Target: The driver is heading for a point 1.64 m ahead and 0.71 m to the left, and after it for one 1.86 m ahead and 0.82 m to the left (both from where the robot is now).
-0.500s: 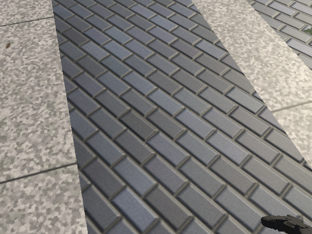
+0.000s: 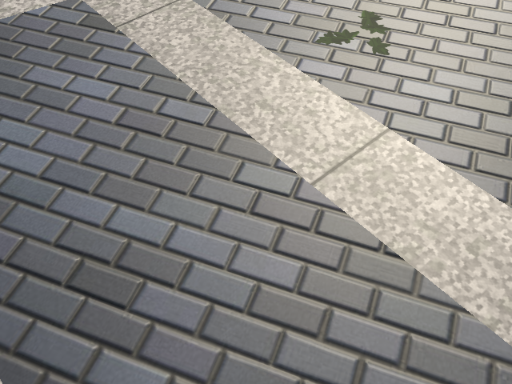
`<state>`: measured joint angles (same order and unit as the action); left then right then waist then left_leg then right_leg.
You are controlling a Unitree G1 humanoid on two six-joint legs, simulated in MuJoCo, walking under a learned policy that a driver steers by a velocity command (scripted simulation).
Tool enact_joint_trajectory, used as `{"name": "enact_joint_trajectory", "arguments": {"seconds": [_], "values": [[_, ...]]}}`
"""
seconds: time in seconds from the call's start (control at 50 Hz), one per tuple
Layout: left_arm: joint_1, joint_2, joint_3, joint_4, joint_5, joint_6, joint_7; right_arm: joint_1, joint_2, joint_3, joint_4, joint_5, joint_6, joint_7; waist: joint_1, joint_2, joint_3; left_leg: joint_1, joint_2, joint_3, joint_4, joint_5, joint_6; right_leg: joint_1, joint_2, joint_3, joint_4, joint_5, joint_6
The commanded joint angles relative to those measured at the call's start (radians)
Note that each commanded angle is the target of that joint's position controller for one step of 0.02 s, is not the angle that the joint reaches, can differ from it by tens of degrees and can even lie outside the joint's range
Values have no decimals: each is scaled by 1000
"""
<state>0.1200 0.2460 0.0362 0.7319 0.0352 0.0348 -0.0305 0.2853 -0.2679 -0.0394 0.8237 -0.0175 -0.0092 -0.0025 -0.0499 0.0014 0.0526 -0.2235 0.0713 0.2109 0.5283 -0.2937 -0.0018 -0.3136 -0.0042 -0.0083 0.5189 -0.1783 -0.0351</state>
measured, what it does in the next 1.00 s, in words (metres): steps on the spot, turning left: left foot, then right foot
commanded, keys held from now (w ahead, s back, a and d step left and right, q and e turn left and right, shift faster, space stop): q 0.82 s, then no key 0.18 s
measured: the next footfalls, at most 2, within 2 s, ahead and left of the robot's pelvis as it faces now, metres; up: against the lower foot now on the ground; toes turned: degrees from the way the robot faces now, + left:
left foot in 0.42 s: -0.01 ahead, +0.10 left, +0.00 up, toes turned +15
right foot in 0.94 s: +0.07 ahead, -0.08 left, +0.00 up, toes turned +33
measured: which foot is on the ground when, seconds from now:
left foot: down 0.00-0.00, up 0.02-0.40, down 0.42-0.94, up 0.96-1.00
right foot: down 0.00-0.42, up 0.44-0.92, down 0.94-1.00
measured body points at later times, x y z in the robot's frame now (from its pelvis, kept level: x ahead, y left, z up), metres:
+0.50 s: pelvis -0.02 +0.01 +0.00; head -0.01 +0.05 +0.45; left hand +0.03 +0.31 -0.13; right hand +0.12 -0.24 -0.11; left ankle -0.05 +0.09 -0.73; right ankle +0.02 -0.10 -0.69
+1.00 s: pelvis -0.02 -0.02 +0.01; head +0.01 -0.02 +0.45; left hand -0.04 +0.29 -0.09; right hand +0.21 -0.21 -0.12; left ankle -0.06 +0.08 -0.72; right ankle +0.03 -0.10 -0.73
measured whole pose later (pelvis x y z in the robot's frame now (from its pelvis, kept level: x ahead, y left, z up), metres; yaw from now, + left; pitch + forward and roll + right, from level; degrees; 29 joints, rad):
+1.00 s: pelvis -0.02 -0.02 +0.01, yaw +30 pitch +0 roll +0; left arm 0.17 0.27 0.03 0.76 0.02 0.02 0.04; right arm 0.20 -0.31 -0.07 0.76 -0.01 0.06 0.00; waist -0.01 0.05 0.06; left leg -0.34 -0.15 -0.20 0.68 -0.41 0.03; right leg -0.24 0.04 0.03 0.48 -0.22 -0.04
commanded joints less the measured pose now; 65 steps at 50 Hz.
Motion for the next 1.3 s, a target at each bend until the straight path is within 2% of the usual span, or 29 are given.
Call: {"name": "enact_joint_trajectory", "arguments": {"seconds": [0.02, 0.04, 0.1, 0.14, 0.18, 0.26, 0.34, 0.38, 0.4, 0.42, 0.44, 0.46, 0.5, 0.54, 0.56, 0.76, 0.86, 0.92, 0.94, 0.96, 0.98, 1.0, 1.02, 1.04, 1.08, 1.2, 1.26, 1.28, 1.3], "values": [[64, 141, 6, -40, 6, -36, 38, 124, 46, 28, -43, 15, 13, 13, 10, -237, -176, -115, 2, -108, 67, -236, 2, 278, -391, 352, -232, 512, -152], [73, 105, 7, -15, -12, -37, 49, 69, -36, 10, -22, 19, 36, 5, 62, -184, -155, -40, 4, -181, 114, -283, 0, 187, -350, 285, -213, 447, -203], [6, 121, 5, -1, -14, -31, 73, 18, -106, -25, -23, 12, 45, 5, 38, -185, -79, -133, -48, -203, 225, -204, 6, 199, -259, 155, -220, 428, -154], [26, 132, 13, 7, -26, -28, 79, 60, -98, -35, -1, 3, 47, 3, 35, -133, -105, -161, -67, -201, 371, -209, -2, 226, -267, 102, -186, 565, -175], [17, 119, 15, 7, -25, -23, 80, 60, -72, -37, -4, 6, 55, 1, 32, -99, -109, -177, -60, -203, 454, -213, -12, 205, -281, 72, -188, 507, -194], [0, 103, 20, 17, -10, -16, 78, 12, -46, -35, -33, 4, 72, 9, 46, -137, -76, -170, -49, -177, 353, -179, -15, 161, -274, 40, -198, 268, -187], [6, 136, 38, 31, -5, -15, 67, 9, -50, -37, -60, 9, 72, 21, 50, -153, -109, -97, -54, -146, 230, -166, 11, 156, -309, 42, -155, 259, -183], [-20, 156, 47, 30, -11, -9, 65, 49, -47, -37, -56, 10, 65, 26, 14, -133, -119, 3, -70, -119, 80, -70, 40, 109, -301, 8, -96, 207, -134], [-13, 157, 51, 37, -13, -4, 64, 72, -60, -39, -52, 6, 56, 26, -3, -87, -107, 71, -74, -148, -52, 30, 60, 47, -275, -31, -32, 99, -75], [27, 120, 47, 39, -10, 4, 57, 70, -134, -54, -61, -10, 43, 20, 9, 121, -68, 102, 64, -391, -244, 47, 98, -75, -182, -122, 168, -109, 9], [-28, 70, 31, -28, -20, 12, 64, 74, -289, -90, -83, -6, 39, 17, 2, 341, 2, 74, 314, -759, -307, 319, 226, -306, 27, -140, 321, -442, 71], [-85, 91, 31, -32, -7, 21, 71, 116, -267, -94, -68, -15, 42, 7, -32, 218, 2, 27, 316, -730, -299, 350, 295, -279, 1, 1, 496, -439, 61], [-25, 108, 40, 4, -29, 14, 59, -23, -179, -69, -92, 3, 50, -5, 52, 104, 15, 4, 173, -550, -275, 236, 240, -261, -23, 48, 533, -255, 47], [25, 133, 50, 33, -3, 4, 49, -83, -144, -60, -119, 13, 48, -6, 65, 117, -38, 75, 106, -490, -243, 351, 214, -257, -8, 35, 561, -177, 52], [38, 130, 50, 36, -3, 4, 44, -66, -140, -59, -120, 17, 46, -3, 60, 96, -68, 103, 102, -485, -230, 399, 217, -251, -1, 35, 572, -170, 60], [-11, 121, 36, -16, -21, 4, 57, 11, -195, -79, -117, 3, 49, 0, 2, 116, -67, 143, 99, -632, -192, 338, 251, -219, 22, 62, 321, -222, 79], [38, 128, 30, -26, -34, -10, 64, -53, -197, -81, -132, -2, 53, 10, 25, 128, -102, 79, 78, -687, -154, 432, 219, -61, 50, 56, 185, -233, 48], [126, 110, 22, -9, -30, -24, 73, -112, -173, -69, -131, 11, 57, 6, 84, 110, -106, -15, 19, -671, -99, 372, 139, 155, 51, 41, -121, -64, 18], [121, 150, 28, -14, -17, -32, 81, -93, -137, -57, -133, 15, 54, 2, 69, 25, -102, -85, -36, -623, -35, 205, 84, 223, -54, 154, -237, -56, -6], [69, 216, 32, -44, -5, -34, 85, -30, -64, -37, -136, 16, 49, 1, 24, -186, -111, -194, -175, -459, 138, -108, 30, 281, -296, 427, -327, -4, -74], [63, 251, 42, -40, -4, -28, 73, -37, -148, -59, -127, -2, 55, -10, 43, -193, -82, -196, -234, -363, 300, -299, 19, 135, -376, 503, -292, 117, -196], [56, 199, 29, -38, -12, -31, 64, -30, -164, -65, -112, -7, 58, -12, 28, -126, -59, -172, -199, -391, 403, -271, 15, 93, -353, 468, -285, 154, -224], [7, 149, 15, -40, -20, -35, 58, -26, -152, -64, -90, -3, 60, -7, 8, -94, -29, -160, -182, -395, 445, -207, 7, 69, -287, 371, -277, 153, -198], [-25, 132, 10, -45, -17, -36, 57, -14, -140, -61, -75, 1, 62, -2, -2, -111, -27, -153, -183, -382, 463, -162, -5, 78, -222, 287, -265, 176, -162], [-1, 130, 7, -29, -18, -40, 63, -12, -122, -52, -57, -1, 66, 8, 14, -151, -48, -161, -181, -358, 425, -144, -29, 154, -175, 216, -232, 307, -146], [87, 154, 13, 39, -12, -30, 53, -80, -79, -20, -26, 19, 72, -6, 74, -183, -77, -31, -135, -250, 45, -151, -31, 240, -172, 218, -172, 336, -153], [115, 167, 23, 71, -17, -16, 47, -12, -77, -11, 29, -3, 49, -20, 46, -139, -75, 180, -140, -217, -202, 3, 22, 103, -130, 236, -192, -153, -98], [101, 149, 20, 65, -17, -16, 44, 8, -107, -14, 37, -16, 36, -23, 33, -83, -64, 251, -73, -304, -192, -94, 60, -12, -107, 229, -163, -329, -78], [42, 112, 10, 32, -23, -21, 37, 37, -170, -27, 45, -20, 29, -23, 13, 58, -19, 259, 34, -487, -240, -301, 132, -172, -16, 131, -65, -394, -47]]}}
Over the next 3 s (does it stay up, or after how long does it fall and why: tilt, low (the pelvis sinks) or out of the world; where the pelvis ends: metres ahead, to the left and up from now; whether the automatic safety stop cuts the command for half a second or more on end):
stays up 0.17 0.06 0.01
